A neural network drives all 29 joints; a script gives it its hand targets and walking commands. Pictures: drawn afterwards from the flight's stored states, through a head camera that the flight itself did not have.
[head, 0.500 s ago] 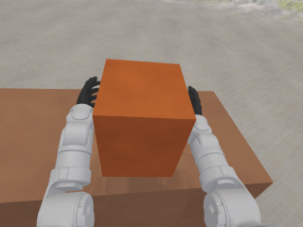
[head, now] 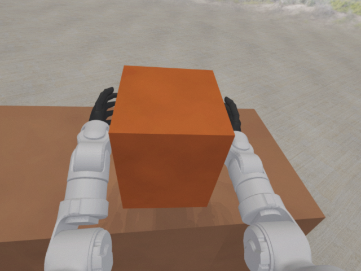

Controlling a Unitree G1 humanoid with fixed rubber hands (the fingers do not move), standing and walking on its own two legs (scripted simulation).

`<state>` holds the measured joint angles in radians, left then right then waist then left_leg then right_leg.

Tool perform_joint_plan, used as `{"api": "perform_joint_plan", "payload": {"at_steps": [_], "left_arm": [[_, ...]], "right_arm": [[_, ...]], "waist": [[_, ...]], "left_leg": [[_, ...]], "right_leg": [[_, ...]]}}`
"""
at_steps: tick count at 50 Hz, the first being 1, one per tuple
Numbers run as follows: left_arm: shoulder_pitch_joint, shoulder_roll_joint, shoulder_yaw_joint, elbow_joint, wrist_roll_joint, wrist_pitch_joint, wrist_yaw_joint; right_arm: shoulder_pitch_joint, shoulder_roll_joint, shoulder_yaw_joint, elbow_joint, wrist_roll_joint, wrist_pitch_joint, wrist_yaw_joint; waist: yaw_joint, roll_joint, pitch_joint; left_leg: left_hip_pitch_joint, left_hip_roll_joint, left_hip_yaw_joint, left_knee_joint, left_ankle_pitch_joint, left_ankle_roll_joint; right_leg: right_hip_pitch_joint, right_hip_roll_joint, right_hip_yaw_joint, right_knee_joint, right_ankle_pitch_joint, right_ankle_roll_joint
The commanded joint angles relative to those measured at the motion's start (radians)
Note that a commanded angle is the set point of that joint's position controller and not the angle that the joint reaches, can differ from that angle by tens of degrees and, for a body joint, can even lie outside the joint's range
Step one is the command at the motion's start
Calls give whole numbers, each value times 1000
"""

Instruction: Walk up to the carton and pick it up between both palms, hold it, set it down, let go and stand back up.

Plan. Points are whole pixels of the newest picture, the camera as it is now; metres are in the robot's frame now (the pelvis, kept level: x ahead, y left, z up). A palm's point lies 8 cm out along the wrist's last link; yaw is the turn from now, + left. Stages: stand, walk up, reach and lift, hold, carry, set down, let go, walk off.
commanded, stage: reach and lift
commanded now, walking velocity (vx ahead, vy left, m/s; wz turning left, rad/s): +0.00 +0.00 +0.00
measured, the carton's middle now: (167, 139) +0.37 +0.01 +0.14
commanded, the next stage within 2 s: hold in 0.18 s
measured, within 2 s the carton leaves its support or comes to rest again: neither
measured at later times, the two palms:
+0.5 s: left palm (95, 120) +0.36 +0.16 +0.19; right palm (232, 128) +0.36 -0.13 +0.18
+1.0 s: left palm (91, 118) +0.36 +0.17 +0.20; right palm (232, 123) +0.36 -0.12 +0.20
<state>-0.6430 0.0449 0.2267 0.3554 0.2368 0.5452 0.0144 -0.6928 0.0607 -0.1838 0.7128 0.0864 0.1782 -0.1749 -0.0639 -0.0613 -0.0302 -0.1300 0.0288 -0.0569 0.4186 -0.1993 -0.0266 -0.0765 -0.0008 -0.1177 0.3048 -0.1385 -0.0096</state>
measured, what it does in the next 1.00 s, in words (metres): stands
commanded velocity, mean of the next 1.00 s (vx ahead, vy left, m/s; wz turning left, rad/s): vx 0.00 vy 0.00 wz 0.00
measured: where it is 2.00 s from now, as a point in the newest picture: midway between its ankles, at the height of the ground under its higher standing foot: outside the picture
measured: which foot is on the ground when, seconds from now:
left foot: down 0.00-1.00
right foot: down 0.00-1.00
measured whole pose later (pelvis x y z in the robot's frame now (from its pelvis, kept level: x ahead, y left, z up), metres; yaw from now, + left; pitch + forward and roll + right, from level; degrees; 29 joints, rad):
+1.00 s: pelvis -0.01 +0.00 +0.00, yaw +0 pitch -7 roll -2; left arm -0.67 0.04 0.25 0.25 0.24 0.68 0.02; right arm -0.76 0.04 -0.16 0.66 0.13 0.30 -0.18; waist -0.06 -0.06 -0.03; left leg -0.12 0.03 -0.06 0.42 -0.18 -0.03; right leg -0.07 0.00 -0.12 0.30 -0.12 -0.01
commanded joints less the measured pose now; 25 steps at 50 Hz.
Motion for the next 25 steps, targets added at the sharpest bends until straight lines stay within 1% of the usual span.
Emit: {"api": "perform_joint_plan", "payload": {"at_steps": [1,7,13,25], "left_arm": [[-590,-689,-430,-137,-69,-27,-143],[-590,-691,-433,-156,-73,-12,-142],[-585,-689,-431,-180,-71,12,-146],[-619,-694,-432,-206,-75,50,-147]], "right_arm": [[-727,429,415,-316,66,-20,80],[-731,435,428,-333,80,-5,78],[-732,437,440,-355,92,14,74],[-762,451,447,-367,105,53,79]], "waist": [[-74,140,-286],[-73,138,-293],[-73,135,-285],[-65,138,-270]], "left_leg": [[149,-70,58,-99,277,-25],[153,-71,57,-98,288,-24],[147,-73,58,-102,272,-21],[115,-70,63,-121,190,-15]], "right_leg": [[186,53,22,-33,156,47],[193,54,25,-33,163,47],[199,52,27,-36,154,46],[189,51,31,-40,86,39]]}}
